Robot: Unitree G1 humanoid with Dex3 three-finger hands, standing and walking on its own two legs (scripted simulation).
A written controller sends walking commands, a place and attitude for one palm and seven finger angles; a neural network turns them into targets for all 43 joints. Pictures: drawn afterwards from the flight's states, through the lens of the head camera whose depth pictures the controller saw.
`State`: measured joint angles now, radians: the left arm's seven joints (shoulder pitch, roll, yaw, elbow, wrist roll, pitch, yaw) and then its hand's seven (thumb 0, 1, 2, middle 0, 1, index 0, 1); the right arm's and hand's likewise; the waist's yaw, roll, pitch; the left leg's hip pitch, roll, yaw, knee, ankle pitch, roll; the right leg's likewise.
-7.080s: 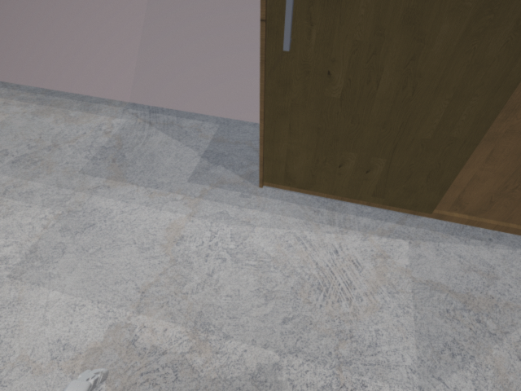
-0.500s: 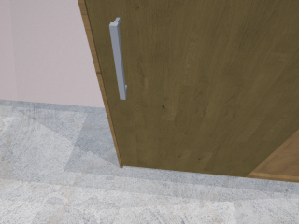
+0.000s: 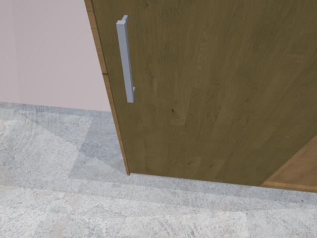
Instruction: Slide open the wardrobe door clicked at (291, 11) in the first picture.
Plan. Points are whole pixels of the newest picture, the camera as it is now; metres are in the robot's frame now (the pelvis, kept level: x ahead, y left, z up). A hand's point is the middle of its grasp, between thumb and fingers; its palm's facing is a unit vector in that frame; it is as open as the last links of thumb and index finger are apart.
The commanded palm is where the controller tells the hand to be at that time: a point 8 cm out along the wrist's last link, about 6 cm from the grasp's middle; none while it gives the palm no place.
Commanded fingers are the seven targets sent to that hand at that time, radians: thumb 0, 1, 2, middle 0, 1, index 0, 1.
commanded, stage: look again from close up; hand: left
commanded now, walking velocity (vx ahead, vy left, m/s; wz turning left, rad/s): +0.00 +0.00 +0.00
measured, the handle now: (128, 64) +0.57 +0.14 +0.13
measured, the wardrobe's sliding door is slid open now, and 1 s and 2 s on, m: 0.00 0.00 0.00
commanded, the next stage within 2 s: shuffle to correct the standing spot in 0.16 s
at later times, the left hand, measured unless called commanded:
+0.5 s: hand out of the picture +0.00 +0.18 -0.19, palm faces +0.08 -0.98 -0.17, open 7.4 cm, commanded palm none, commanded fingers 0.00 0.90 0.90 -0.20 -0.30 -0.20 -0.30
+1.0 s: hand (106, 222) +0.19 +0.17 -0.17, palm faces +0.08 -0.96 -0.25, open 7.3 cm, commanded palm none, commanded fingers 0.00 0.90 0.90 -0.20 -0.30 -0.20 -0.30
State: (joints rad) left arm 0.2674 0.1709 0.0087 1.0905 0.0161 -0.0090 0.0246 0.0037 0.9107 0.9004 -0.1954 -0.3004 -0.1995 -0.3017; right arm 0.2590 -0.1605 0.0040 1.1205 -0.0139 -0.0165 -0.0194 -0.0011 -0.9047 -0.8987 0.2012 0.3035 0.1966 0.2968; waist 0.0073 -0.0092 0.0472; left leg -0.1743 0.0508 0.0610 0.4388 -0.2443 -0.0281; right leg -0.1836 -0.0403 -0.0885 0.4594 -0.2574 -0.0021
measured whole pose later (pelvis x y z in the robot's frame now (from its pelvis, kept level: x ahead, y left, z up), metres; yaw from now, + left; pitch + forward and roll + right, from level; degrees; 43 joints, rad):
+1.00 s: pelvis +0.11 -0.02 -0.01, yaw +5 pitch -1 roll +2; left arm 0.15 0.15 0.04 1.00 0.02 -0.04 0.04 0.01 0.93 0.90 -0.19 -0.30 -0.20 -0.30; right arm 0.37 -0.12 -0.03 1.15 0.00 0.01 -0.04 0.00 -0.90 -0.90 0.20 0.30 0.20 0.30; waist -0.03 0.00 0.10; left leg -0.28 0.02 0.03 0.92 -0.57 -0.02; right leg -0.31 -0.05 -0.15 0.59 -0.27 -0.08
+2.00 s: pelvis +0.08 -0.01 -0.01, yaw +4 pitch -1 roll -1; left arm 0.26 0.17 0.03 0.98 0.02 0.00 0.06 0.01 0.93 0.90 -0.20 -0.30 -0.20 -0.30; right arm 0.32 -0.13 -0.02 1.04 -0.02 0.00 -0.03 0.00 -0.91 -0.90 0.20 0.30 0.20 0.30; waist -0.03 -0.03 0.00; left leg -0.26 0.02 0.07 0.63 -0.35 0.04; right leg -0.18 0.03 -0.07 0.56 -0.37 -0.03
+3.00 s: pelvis -0.01 +0.04 +0.00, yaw +4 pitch -3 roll -1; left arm 0.41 0.16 0.01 1.07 0.04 0.01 0.04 0.00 0.91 0.90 -0.20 -0.30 -0.20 -0.30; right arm 0.29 -0.19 -0.03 1.09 -0.01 0.02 -0.01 0.00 -0.90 -0.90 0.20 0.30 0.20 0.30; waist 0.00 0.00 0.00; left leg -0.24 -0.07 0.11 0.39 -0.12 0.10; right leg -0.21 -0.05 -0.03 0.44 -0.21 0.02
